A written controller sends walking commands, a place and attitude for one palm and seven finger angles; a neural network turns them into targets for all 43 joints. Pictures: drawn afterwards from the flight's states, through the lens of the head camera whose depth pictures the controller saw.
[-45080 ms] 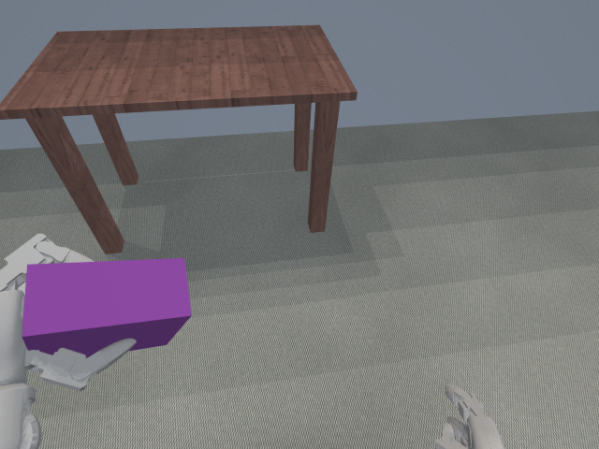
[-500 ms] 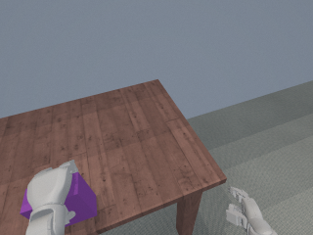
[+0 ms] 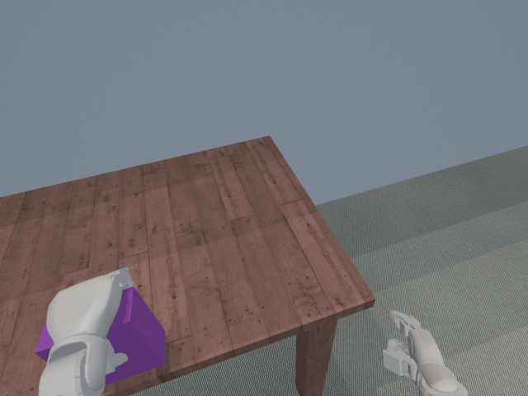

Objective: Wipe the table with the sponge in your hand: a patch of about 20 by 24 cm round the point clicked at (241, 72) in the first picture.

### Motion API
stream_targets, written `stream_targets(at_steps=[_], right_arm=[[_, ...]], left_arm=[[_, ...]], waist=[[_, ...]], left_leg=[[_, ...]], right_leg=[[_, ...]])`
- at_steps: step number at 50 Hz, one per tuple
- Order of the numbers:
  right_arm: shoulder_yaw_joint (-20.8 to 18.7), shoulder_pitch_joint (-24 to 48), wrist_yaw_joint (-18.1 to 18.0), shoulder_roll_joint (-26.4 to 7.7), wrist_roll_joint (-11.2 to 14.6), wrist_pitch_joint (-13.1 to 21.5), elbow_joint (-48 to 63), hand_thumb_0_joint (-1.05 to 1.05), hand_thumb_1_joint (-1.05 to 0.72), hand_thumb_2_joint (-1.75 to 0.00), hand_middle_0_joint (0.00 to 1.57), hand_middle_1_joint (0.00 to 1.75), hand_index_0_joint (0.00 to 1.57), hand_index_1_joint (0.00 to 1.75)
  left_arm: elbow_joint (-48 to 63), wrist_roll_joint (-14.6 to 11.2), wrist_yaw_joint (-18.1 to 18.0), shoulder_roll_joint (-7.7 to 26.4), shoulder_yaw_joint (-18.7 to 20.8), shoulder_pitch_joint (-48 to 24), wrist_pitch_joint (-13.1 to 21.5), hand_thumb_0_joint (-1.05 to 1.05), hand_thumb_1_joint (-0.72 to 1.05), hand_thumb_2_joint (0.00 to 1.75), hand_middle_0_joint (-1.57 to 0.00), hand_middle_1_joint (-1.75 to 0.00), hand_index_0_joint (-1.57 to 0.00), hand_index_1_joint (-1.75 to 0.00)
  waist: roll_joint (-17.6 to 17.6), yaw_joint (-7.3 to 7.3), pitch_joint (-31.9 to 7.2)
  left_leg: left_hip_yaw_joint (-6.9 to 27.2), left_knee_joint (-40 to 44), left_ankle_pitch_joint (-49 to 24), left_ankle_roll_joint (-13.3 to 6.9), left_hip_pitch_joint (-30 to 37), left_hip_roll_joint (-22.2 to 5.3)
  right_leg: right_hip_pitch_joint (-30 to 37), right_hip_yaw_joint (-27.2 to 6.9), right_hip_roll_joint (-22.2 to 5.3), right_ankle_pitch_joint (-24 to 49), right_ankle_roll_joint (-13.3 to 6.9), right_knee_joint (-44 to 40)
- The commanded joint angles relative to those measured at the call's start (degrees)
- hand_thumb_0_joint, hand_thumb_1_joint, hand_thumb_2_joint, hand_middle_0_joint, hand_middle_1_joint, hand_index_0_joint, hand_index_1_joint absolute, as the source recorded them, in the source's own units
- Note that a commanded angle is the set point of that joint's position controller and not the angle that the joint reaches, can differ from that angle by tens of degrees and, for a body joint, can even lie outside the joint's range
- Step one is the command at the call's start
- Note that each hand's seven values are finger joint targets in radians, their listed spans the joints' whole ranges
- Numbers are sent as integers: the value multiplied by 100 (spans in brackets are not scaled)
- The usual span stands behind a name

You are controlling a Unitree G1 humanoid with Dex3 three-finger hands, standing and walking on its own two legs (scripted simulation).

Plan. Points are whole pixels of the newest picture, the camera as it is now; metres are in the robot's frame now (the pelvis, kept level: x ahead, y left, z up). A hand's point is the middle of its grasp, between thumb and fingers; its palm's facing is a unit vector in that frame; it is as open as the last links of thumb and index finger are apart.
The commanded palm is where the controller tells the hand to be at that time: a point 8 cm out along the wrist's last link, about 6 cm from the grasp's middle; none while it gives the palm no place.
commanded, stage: lift the sponge slowly off the table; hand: left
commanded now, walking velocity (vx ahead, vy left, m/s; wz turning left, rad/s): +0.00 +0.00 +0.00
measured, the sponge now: (115, 347) +0.17 +0.28 -0.01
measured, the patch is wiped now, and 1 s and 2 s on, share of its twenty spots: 0.95 0.95 0.95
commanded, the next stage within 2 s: bring the sponge back beside the body in 1.50 s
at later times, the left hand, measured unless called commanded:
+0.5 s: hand (91, 316) +0.18 +0.28 +0.08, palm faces +0.03 -0.13 -0.99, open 10.0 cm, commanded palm +0.15 +0.28 +0.15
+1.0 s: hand (84, 296) +0.19 +0.28 +0.11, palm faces +0.10 -0.13 -0.99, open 10.0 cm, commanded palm +0.15 +0.27 +0.18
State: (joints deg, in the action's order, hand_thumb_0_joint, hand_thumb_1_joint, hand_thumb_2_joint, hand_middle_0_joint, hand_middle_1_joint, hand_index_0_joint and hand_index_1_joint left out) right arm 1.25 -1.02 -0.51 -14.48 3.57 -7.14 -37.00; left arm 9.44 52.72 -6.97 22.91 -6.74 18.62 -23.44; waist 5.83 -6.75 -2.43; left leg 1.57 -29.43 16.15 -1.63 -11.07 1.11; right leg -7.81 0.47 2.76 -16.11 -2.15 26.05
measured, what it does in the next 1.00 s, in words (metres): stands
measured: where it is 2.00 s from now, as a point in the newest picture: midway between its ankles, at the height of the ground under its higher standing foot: outside the picture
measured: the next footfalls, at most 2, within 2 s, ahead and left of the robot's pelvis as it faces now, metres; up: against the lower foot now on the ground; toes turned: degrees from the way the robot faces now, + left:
none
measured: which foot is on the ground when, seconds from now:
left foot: down 0.00-1.00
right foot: down 0.00-1.00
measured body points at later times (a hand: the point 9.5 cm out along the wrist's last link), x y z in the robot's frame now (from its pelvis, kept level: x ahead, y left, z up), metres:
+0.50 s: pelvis -0.01 -0.01 +0.00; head -0.04 -0.05 +0.45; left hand +0.17 +0.28 +0.13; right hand +0.24 -0.22 -0.07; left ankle +0.00 +0.10 -0.74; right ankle -0.02 -0.10 -0.74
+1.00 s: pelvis -0.02 +0.00 +0.00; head -0.05 -0.04 +0.45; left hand +0.18 +0.28 +0.17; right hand +0.25 -0.19 -0.06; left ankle +0.00 +0.10 -0.74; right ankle -0.02 -0.10 -0.74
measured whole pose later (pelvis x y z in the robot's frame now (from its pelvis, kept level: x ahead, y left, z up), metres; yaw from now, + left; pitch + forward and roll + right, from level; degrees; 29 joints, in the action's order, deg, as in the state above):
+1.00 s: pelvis -0.02 +0.00 +0.00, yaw +0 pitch -5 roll -1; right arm 2.7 1.2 -1.7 -14.9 3.9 -5.6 -36.9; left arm 18.3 49.8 0.4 27.6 -3.5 13.5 -26.9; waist 6.9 -7.2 -1.1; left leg 1.4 -25.7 12.8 -1.5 -8.3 1.3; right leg -5.5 0.2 2.5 -13.3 -2.1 23.3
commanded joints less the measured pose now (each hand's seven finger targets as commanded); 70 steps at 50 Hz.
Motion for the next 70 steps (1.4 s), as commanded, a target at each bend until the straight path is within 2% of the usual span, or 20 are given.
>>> stream_targets(at_steps=[1,2,6,9,11,12,16,19,26,29,31,32,41,42,54,61,62,66,67,70], right_arm=[[-206,1418,-48,-559,-33,371,1046,0,-90,-90,20,30,20,30],[-204,1366,-50,-520,-28,382,1076,0,-90,-90,20,30,20,30],[-199,1451,-93,-589,-40,392,1005,0,-90,-90,20,30,20,30],[-203,1390,-88,-564,-39,412,1037,0,-90,-90,20,30,20,30],[-190,1462,-104,-610,-37,404,1002,0,-90,-90,20,30,20,30],[-187,1413,-116,-573,-31,390,1052,0,-90,-90,20,30,20,30],[-175,1495,-175,-642,-33,403,993,0,-90,-90,20,30,20,30],[-186,1454,-183,-594,-25,469,1049,0,-90,-90,20,30,20,30],[-164,1526,-205,-631,-36,513,1044,0,-90,-90,20,30,20,30],[-173,1481,-207,-611,-21,525,1082,0,-90,-90,20,30,20,30],[-151,1586,-204,-637,-11,544,1061,0,-90,-90,20,30,20,30],[-155,1524,-189,-586,-7,558,1112,0,-90,-90,20,30,20,30],[-92,1761,-163,-614,6,530,1099,0,-90,-90,20,30,20,30],[-89,1698,-157,-580,9,526,1122,0,-90,-90,20,30,20,30],[-23,1795,-119,-578,23,457,1153,0,-90,-90,20,30,20,30],[5,1899,-112,-589,37,422,1207,0,-90,-90,20,30,20,30],[24,1844,-110,-545,49,424,1248,0,-90,-90,20,30,20,30],[31,1904,-155,-603,69,438,1205,0,-90,-90,20,30,20,30],[41,1863,-165,-556,67,453,1263,0,-90,-90,20,30,20,30],[39,1844,-179,-582,76,446,1199,0,-90,-90,20,30,20,30]], left_arm=[[1450,163,-203,1283,966,-902,97,0,10,130,-120,-160,-120,-160],[1480,125,-176,1084,791,-852,99,0,10,130,-120,-160,-120,-160],[1394,96,-101,1422,1100,-963,105,0,10,130,-120,-160,-120,-160],[1411,14,-31,1214,948,-790,128,0,10,130,-120,-160,-120,-160],[1399,-11,-9,1577,1299,-721,111,0,10,130,-120,-160,-120,-160],[1414,-41,30,1329,1058,-800,105,0,10,130,-120,-160,-120,-160],[1360,-5,78,1817,1467,-1139,120,0,10,130,-120,-160,-120,-160],[1577,-69,145,1501,1187,-1054,217,0,10,130,-120,-160,-120,-160],[1560,-73,230,1827,1502,-1065,165,0,10,130,-120,-160,-120,-160],[1645,-114,260,1602,1284,-1160,154,0,10,130,-120,-160,-120,-160],[1738,-81,262,1814,1449,-1309,116,0,10,130,-120,-160,-120,-160],[1835,-109,282,1563,1236,-1232,120,0,10,130,-120,-160,-120,-160],[1949,-19,380,1801,1332,-1561,-192,0,10,130,-120,-160,-120,-160],[2042,-22,401,1598,1117,-1681,-194,0,10,130,-120,-160,-120,-160],[2255,-142,613,1593,1045,-1811,-444,0,10,130,-120,-160,-120,-160],[2556,-189,645,1993,1436,-1777,-557,0,10,130,-120,-160,-120,-160],[2590,-231,665,1743,1202,-1853,-556,0,10,130,-120,-160,-120,-160],[2441,-251,687,2073,1458,-2028,-616,0,10,130,-120,-160,-120,-160],[2533,-297,709,1833,1254,-2052,-605,0,10,130,-120,-160,-120,-160],[2456,-304,739,1935,1278,-2257,-609,0,10,130,-120,-160,-120,-160]], waist=[[-40,-53,-762],[-24,-14,-773],[-208,-19,-598],[-327,-1,-583],[-386,-59,-583],[-405,10,-532],[-332,-38,-491],[-100,-5,-564],[-217,-73,-454],[-291,-39,-535],[-136,-61,-550],[-99,-43,-603],[-127,-98,-571],[-67,-49,-688],[-122,-46,-658],[-36,-106,-666],[-108,-70,-681],[-63,-81,-587],[-158,-77,-739],[-111,-59,-724]], left_leg=[[329,390,-1530,-181,428,46],[277,373,-1520,-193,412,54],[301,393,-1477,-182,467,68],[242,397,-1518,-192,435,68],[290,410,-1520,-179,456,90],[220,429,-1421,-195,392,79],[277,451,-1334,-186,469,95],[227,430,-1440,-196,546,103],[311,538,-1344,-176,497,84],[272,550,-1322,-175,492,68],[340,585,-1330,-157,535,66],[297,589,-1370,-167,514,53],[397,723,-1290,-140,482,17],[343,714,-1332,-148,500,2],[368,734,-1452,-135,490,-20],[456,747,-1414,-129,437,-37],[402,735,-1410,-131,428,-34],[456,780,-1208,-120,402,-33],[393,725,-1262,-133,426,-12],[414,753,-1262,-112,456,-24]], right_leg=[[208,-566,-49,1481,-311,-441],[208,-447,-66,1463,-284,-432],[145,-639,-67,1456,-288,-569],[175,-484,-99,1575,-243,-549],[230,-672,-103,1623,-260,-571],[202,-523,-123,1479,-213,-571],[142,-719,-109,1261,-243,-676],[169,-542,-130,1353,-225,-655],[141,-664,-104,1137,-250,-726],[166,-505,-127,1060,-208,-706],[158,-673,-81,1015,-270,-714],[216,-494,-103,1031,-244,-670],[209,-623,-63,837,-290,-701],[263,-461,-78,881,-266,-648],[258,-459,-82,1055,-265,-646],[273,-656,-44,989,-313,-636],[281,-486,-76,977,-276,-607],[168,-673,-43,754,-307,-697],[250,-526,-98,820,-259,-641],[191,-525,-115,825,-250,-669]])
